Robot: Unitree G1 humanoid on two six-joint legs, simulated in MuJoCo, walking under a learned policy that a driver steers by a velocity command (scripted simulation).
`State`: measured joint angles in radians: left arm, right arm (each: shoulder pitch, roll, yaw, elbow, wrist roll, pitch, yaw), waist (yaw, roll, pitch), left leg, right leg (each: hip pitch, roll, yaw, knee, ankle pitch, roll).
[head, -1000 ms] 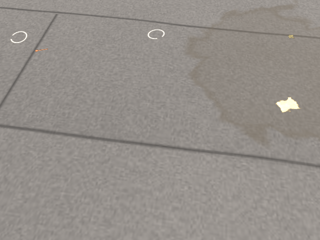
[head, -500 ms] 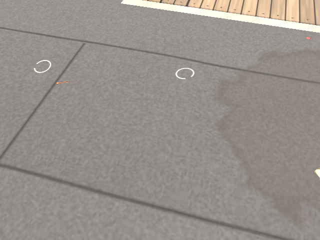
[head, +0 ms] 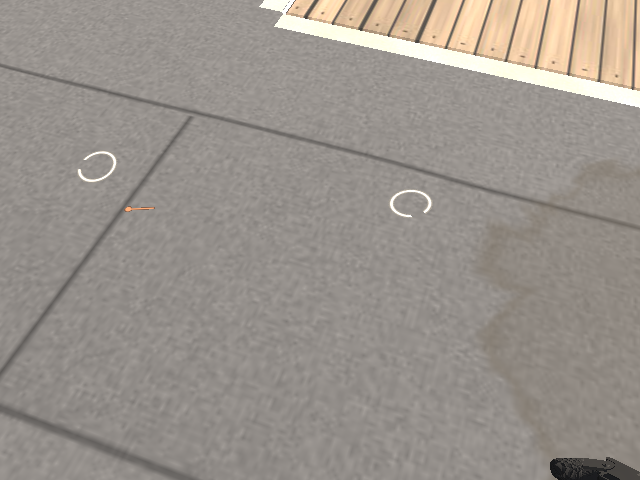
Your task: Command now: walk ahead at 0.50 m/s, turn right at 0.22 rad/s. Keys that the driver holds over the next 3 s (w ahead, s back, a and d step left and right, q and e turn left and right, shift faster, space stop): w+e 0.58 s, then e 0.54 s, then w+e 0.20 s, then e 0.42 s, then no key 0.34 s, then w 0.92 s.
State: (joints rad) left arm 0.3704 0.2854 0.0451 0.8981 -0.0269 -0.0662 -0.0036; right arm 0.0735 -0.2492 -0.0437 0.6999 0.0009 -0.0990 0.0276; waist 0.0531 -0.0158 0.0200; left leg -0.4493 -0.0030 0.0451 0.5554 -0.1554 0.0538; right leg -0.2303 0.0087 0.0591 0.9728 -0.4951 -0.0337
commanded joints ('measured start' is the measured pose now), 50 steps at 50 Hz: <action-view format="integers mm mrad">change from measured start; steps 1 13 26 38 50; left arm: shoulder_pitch -66 -207 40 -133 16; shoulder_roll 128 33 312 167 191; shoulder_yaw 28 30 127 79 72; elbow -99 -153 -197 -263 -272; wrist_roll -14 7 0 8 3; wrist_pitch -31 18 30 36 79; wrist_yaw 3 -15 -23 24 34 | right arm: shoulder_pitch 213 177 300 36 89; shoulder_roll -130 -143 -50 -91 -155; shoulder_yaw -41 -50 -15 -20 -47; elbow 11 100 62 -17 -65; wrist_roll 0 -16 -27 -19 -17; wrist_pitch -2 -19 17 12 37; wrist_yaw -8 -36 -44 -41 -43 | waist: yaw -116 -80 -2 -55 -43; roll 83 62 -240 -61 178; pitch -124 29 -264 -105 -283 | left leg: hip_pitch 506 358 -196 -32 535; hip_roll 324 227 5 5 422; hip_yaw -423 54 115 -65 -591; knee -284 -434 769 208 -152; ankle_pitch -66 259 -357 86 465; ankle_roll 158 105 -80 -131 239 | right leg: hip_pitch -502 -481 595 -63 -409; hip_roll -95 -123 -275 -68 43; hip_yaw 55 22 503 110 111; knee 266 -143 -493 -623 310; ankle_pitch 114 582 326 973 -161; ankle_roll -11 30 -363 -186 90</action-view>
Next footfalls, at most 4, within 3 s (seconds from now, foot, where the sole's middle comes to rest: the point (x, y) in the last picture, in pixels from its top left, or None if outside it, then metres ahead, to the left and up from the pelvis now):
0.50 right None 0.39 -0.17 -0.76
0.94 left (382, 387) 0.66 -0.09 -0.76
1.36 right None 0.44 -0.23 -0.76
1.76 left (461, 370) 0.72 -0.26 -0.76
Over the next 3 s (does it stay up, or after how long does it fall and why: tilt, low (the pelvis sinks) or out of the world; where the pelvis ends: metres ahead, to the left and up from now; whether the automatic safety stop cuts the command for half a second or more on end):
stays up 0.71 -0.57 0.00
